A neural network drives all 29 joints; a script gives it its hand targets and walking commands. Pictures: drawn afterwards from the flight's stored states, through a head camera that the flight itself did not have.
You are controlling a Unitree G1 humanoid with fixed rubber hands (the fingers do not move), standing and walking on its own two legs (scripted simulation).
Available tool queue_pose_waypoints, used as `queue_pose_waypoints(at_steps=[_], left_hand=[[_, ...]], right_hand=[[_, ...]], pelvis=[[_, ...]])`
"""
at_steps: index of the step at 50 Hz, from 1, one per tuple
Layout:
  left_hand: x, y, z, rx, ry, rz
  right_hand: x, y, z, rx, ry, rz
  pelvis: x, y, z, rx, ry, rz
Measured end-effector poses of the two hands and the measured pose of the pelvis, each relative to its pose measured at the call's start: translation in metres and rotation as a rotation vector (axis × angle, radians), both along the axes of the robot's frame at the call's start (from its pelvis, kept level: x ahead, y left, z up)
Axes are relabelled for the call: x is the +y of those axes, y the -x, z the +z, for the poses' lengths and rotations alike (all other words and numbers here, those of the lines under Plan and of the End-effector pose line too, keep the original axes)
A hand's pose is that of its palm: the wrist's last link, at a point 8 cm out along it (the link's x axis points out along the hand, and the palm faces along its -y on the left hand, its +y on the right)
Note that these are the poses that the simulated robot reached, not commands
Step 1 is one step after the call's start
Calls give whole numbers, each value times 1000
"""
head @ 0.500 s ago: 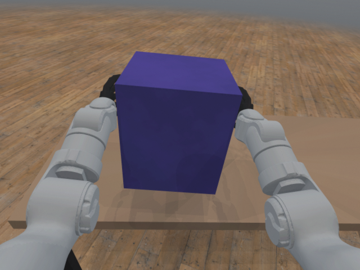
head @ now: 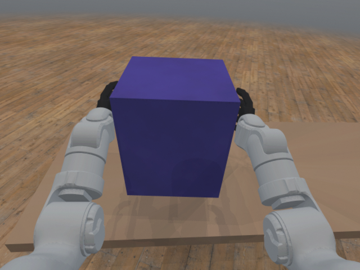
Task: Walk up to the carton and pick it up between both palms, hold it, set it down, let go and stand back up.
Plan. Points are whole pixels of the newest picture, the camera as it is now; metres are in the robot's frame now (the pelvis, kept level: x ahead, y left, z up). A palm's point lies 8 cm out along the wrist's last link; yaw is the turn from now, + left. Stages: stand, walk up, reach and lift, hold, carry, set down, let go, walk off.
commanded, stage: set down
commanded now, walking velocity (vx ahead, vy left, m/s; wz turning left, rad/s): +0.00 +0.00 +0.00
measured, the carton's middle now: (175, 126) +0.40 -0.01 +0.20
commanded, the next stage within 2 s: none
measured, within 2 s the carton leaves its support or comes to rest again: neither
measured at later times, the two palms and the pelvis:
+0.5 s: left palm (109, 123) +0.42 +0.14 +0.19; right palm (237, 142) +0.37 -0.16 +0.17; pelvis +0.01 +0.02 +0.00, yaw +0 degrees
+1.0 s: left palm (117, 127) +0.44 +0.12 +0.17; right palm (242, 145) +0.37 -0.17 +0.16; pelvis +0.01 +0.02 +0.00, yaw -1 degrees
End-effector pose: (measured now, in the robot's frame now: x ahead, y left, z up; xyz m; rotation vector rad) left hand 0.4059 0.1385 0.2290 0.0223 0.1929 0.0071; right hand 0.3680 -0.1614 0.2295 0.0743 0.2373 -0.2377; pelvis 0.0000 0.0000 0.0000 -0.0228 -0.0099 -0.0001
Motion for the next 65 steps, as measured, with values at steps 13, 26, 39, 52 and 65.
queue_pose_waypoints(at_steps=[13, 26, 39, 52, 65], left_hand=[[11, -6, -16, 21, -41, -19], [-2, -19, -35, 40, -109, -51], [-18, -24, -46, 39, -58, -80], [-15, -34, -57, 60, -39, -113], [-25, -50, -78, 79, -62, -169]], right_hand=[[12, 0, -20, 15, -17, -22], [2, -1, -60, 32, -51, -45], [-12, 4, -66, 21, -43, -83], [-8, 2, -69, 24, -58, -127], [-12, 4, -95, 41, -61, -176]], pelvis=[[14, -2, -1, -33, 8, -1], [21, -12, -1, -31, 13, 6], [19, -13, 1, -10, 1, -21], [18, -9, 1, 10, -1, -17], [24, -17, 0, 43, 3, -28]])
